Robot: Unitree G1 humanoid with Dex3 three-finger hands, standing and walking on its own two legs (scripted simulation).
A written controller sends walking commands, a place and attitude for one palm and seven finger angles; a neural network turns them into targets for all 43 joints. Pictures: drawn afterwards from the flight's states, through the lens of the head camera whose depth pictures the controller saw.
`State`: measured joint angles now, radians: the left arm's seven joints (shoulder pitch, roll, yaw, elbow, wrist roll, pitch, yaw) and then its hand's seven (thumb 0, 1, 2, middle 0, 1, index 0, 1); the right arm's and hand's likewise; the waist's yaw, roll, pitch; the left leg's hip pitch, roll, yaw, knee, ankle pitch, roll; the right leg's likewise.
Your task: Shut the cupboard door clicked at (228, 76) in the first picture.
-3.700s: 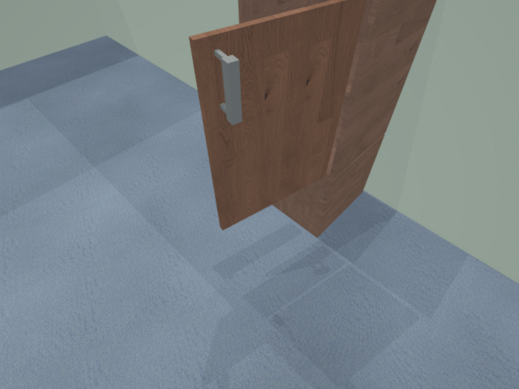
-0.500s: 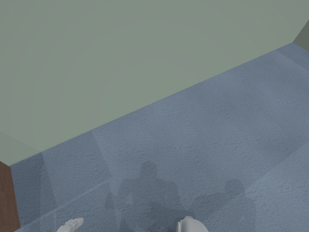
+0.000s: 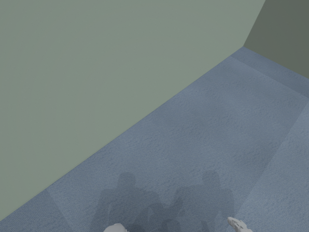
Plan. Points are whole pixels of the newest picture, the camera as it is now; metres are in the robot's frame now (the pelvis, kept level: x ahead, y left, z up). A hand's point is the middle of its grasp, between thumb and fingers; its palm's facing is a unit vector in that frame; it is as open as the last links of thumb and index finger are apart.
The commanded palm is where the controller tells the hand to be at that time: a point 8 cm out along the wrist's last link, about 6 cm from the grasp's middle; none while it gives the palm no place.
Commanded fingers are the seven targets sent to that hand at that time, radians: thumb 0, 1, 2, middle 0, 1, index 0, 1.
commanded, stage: turn to face it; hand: left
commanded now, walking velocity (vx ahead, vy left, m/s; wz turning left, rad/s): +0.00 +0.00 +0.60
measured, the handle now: out of the picture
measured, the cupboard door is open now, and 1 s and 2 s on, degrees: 77 77 77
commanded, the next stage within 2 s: none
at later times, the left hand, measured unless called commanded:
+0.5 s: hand (86, 219) +0.17 +0.21 -0.17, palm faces +0.30 -0.93 -0.20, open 7.3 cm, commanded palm none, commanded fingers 0.00 0.90 0.90 -0.20 -0.30 -0.20 -0.30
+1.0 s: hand (101, 228) +0.15 +0.15 -0.14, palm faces +0.58 -0.77 -0.26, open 7.4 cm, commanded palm none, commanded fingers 0.00 0.90 0.90 -0.20 -0.30 -0.20 -0.30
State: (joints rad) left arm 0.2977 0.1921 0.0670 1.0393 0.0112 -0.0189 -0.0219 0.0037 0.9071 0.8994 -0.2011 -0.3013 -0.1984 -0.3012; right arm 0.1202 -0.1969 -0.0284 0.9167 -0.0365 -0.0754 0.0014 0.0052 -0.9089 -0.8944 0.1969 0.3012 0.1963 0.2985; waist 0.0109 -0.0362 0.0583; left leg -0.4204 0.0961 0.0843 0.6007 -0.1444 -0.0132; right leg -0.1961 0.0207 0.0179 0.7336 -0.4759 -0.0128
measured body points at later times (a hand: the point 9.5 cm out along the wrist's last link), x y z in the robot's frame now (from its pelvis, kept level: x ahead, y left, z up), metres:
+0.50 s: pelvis +0.15 +0.01 +0.00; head +0.19 +0.03 +0.45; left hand +0.15 +0.26 -0.15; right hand +0.25 -0.24 -0.14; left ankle +0.13 +0.12 -0.73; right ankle +0.11 -0.13 -0.71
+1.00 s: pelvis +0.22 -0.04 +0.02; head +0.27 -0.02 +0.47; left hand +0.12 +0.19 -0.12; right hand +0.46 -0.19 -0.12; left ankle +0.12 +0.07 -0.66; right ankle +0.27 -0.13 -0.72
